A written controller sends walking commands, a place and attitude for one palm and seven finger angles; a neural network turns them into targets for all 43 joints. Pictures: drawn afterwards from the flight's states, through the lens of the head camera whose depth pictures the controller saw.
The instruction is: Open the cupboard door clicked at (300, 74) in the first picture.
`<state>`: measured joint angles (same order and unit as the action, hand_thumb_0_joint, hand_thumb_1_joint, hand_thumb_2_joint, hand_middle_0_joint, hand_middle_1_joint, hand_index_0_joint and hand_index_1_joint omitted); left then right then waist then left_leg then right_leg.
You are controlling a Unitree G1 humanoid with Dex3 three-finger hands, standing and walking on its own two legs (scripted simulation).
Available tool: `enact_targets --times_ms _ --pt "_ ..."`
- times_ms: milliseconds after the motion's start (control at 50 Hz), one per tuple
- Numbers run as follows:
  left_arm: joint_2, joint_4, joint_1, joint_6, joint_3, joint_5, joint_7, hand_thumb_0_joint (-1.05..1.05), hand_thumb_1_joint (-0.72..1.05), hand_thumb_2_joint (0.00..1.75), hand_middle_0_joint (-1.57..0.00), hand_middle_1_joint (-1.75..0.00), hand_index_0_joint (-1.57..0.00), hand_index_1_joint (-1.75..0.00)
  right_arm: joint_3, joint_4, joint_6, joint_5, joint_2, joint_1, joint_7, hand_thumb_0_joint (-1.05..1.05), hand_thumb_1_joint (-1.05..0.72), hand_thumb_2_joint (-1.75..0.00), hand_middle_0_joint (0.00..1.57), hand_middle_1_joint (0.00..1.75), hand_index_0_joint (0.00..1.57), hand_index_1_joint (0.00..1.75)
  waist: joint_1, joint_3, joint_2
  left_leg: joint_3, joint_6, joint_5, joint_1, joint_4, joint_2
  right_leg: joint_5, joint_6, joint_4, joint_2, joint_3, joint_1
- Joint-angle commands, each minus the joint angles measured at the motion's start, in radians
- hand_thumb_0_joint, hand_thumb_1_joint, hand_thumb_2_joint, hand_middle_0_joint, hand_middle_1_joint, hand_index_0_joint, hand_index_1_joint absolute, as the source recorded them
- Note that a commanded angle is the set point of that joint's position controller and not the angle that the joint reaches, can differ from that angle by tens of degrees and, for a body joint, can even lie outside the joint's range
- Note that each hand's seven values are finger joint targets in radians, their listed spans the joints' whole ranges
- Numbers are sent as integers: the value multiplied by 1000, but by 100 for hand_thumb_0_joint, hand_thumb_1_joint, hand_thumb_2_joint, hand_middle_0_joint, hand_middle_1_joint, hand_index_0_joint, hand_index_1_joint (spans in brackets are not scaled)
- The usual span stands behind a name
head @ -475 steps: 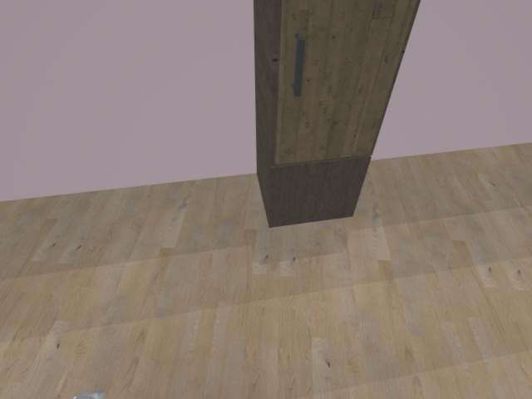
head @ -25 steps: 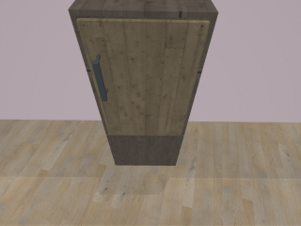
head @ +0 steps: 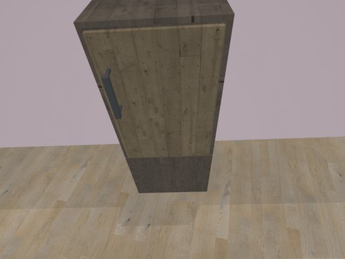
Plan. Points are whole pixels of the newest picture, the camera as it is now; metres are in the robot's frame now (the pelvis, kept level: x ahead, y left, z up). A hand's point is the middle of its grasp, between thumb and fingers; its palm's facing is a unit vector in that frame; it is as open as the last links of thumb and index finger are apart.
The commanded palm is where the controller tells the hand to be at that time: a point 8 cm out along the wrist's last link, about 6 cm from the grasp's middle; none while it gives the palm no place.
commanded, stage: look again from close up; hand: left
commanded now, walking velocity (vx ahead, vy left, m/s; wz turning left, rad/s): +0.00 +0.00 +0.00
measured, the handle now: (113, 94) +0.59 +0.23 +0.06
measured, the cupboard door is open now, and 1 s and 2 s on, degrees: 0 0 0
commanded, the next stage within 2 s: shuffle to correct the standing spot in 0.04 s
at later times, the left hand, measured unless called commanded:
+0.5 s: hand out of the picture +0.04 +0.17 -0.19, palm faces +0.03 -0.98 -0.18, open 7.4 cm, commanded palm none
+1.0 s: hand out of the picture +0.13 +0.19 -0.17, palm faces +0.00 -0.96 -0.27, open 7.4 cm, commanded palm none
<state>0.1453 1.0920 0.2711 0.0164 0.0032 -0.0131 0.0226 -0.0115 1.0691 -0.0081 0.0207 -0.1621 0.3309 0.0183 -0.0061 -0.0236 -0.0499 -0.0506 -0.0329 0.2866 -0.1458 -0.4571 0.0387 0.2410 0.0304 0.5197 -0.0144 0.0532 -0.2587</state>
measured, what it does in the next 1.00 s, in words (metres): steps on the spot: left foot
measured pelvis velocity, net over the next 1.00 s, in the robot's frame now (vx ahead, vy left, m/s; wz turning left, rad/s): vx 0.08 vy -0.01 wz -0.03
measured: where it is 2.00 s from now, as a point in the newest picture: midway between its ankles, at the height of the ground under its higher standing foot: outside the picture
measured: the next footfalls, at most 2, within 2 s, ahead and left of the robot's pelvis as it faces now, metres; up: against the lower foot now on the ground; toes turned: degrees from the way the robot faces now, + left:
left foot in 0.68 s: +0.10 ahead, +0.13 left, +0.00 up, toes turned +1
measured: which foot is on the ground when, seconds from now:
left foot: down 0.00-0.54, up 0.56-0.66, down 0.68-1.00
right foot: down 0.00-1.00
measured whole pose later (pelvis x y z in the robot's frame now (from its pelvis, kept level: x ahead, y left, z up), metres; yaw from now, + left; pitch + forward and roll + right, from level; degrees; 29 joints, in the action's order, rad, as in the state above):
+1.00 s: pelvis +0.08 -0.01 -0.01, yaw -2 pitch +1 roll +2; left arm 0.18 0.99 0.22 0.01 -0.03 -0.03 0.04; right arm 0.04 0.99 0.02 0.01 -0.18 0.15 0.04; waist 0.02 -0.07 0.00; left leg -0.06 -0.01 0.42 -0.30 -0.71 0.02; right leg 0.39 0.06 0.61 -0.01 0.06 -0.24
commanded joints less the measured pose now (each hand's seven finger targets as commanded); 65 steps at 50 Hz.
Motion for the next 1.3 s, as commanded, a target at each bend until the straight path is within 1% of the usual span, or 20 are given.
enact_targets --times_ms 0,120,280,340,400,440,500,520,560,600,640,680,740,820,940,1040,1100,1200,1220,1280 --pt "119 -28 25 16 -22 4 6 0 90 90 -20 -30 -20 -30 13 -8 -19 -3 -69 61 8 0 -90 -90 20 30 20 30 -2 -64 64 50 51 -43 -81 96 47 15 20 -150 -87 -134 13" --pt "116 -7 36 17 -23 4 6 0 90 90 -20 -30 -20 -30 12 18 -21 -5 -58 63 11 0 -90 -90 20 30 20 30 3 -53 66 43 48 -60 -76 93 50 -29 21 -146 -93 -131 34" --pt "137 -20 88 7 -55 -7 -2 0 90 90 -20 -30 -20 -30 18 16 -14 7 -26 98 0 0 -90 -90 20 30 20 30 6 -108 138 -18 59 135 -145 -68 -2 405 91 -223 -140 -240 -45" --pt "119 -35 66 10 -59 -6 -9 0 90 90 -20 -30 -20 -30 19 21 -31 7 -29 136 1 0 -90 -90 20 30 20 30 -9 -115 45 22 73 95 -94 1 25 322 78 -111 -92 -162 -97" --pt "59 -69 13 21 -52 -13 -17 0 90 90 -20 -30 -20 -30 38 38 -47 8 -103 199 12 0 -90 -90 20 30 20 30 -32 -116 -190 214 160 -79 0 134 197 161 32 198 23 39 -183" --pt "39 -79 -8 31 -47 -12 -19 0 90 90 -20 -30 -20 -30 39 28 -48 10 -104 176 21 0 -90 -90 20 30 20 30 -20 -118 -148 227 204 -366 44 79 237 210 31 214 17 50 -212" --pt "82 -7 194 41 -63 -8 -5 0 90 90 -20 -30 -20 -30 27 -13 -52 -5 -59 83 30 0 -90 -90 20 30 20 30 70 -19 103 2 87 -428 -194 -216 63 -425 68 49 -109 -131 196" --pt "137 25 262 43 -74 -4 6 0 90 90 -20 -30 -20 -30 21 -27 -51 -12 -27 68 26 0 -90 -90 20 30 20 30 77 39 259 -45 50 -121 -284 -339 8 -740 122 -21 -237 -240 309" --pt "127 31 226 37 -58 -14 21 0 90 90 -20 -30 -20 -30 28 -45 -33 -20 -12 -25 30 0 -90 -90 20 30 20 30 68 -1 238 20 30 325 -333 -441 12 -1116 213 -37 -326 -265 271" --pt "163 -17 111 28 -63 -18 28 0 90 90 -20 -30 -20 -30 41 -33 -30 -26 -25 -8 25 0 -90 -90 20 30 20 30 19 19 163 12 30 220 -250 -218 14 -997 177 20 -264 -172 236" --pt "147 -53 30 12 -57 5 26 0 90 90 -20 -30 -20 -30 46 12 -28 -21 -30 69 28 0 -90 -90 20 30 20 30 -30 58 113 10 37 -275 12 49 21 -668 72 93 -151 -81 87" --pt "68 -75 51 -8 -43 2 29 0 90 90 -20 -30 -20 -30 46 2 -27 -8 -61 59 31 0 -90 -90 20 30 20 30 1 52 -36 113 125 -711 42 23 186 -157 -15 88 -54 -28 11" --pt "85 -72 60 -15 -53 0 28 0 90 90 -20 -30 -20 -30 52 -19 -13 -7 -94 -9 41 0 -90 -90 20 30 20 30 15 3 -73 93 127 -908 50 -24 179 -194 -16 71 -52 -23 6" --pt "133 -92 75 -9 -70 -7 27 0 90 90 -20 -30 -20 -30 72 -64 2 -4 -110 -35 42 0 -90 -90 20 30 20 30 10 97 54 9 75 -717 56 -122 113 -566 2 66 -102 -71 64" --pt "165 -117 95 -11 -60 -23 27 0 90 90 -20 -30 -20 -30 62 -130 19 -8 -42 -143 22 0 -90 -90 20 30 20 30 46 51 236 3 19 237 -255 -330 -28 -914 175 -26 -275 -234 189" --pt "153 -155 -2 -12 -50 -2 21 0 90 90 -20 -30 -20 -30 53 -79 1 -10 -69 -54 16 0 -90 -90 20 30 20 30 -16 64 112 44 40 -282 50 23 35 -429 50 17 -131 -125 -1" --pt "129 -142 4 -18 -45 -2 19 0 90 90 -20 -30 -20 -30 50 -78 -14 -5 -133 -124 18 0 -90 -90 20 30 20 30 30 4 -92 163 126 -432 -66 69 148 -27 -16 -18 -46 -69 45" --pt "148 -93 17 2 -34 -2 7 0 90 90 -20 -30 -20 -30 39 -55 -18 -8 -104 -104 19 0 -90 -90 20 30 20 30 17 17 53 97 69 -228 -26 67 74 -162 8 -139 -100 -120 68" --pt "133 -64 119 19 -34 -10 54 0 90 90 -20 -30 -20 -30 53 -108 -17 -18 -142 -151 13 0 -90 -90 20 30 20 30 36 26 4 34 34 -290 -37 -157 79 -583 -27 -119 -164 -189 57" --pt "175 -140 0 32 -29 -5 35 0 90 90 -20 -30 -20 -30 35 -126 -7 -7 -68 -33 -5 0 -90 -90 20 30 20 30 -33 78 13 40 43 -74 -56 -49 30 -266 59 -89 -155 -144 57"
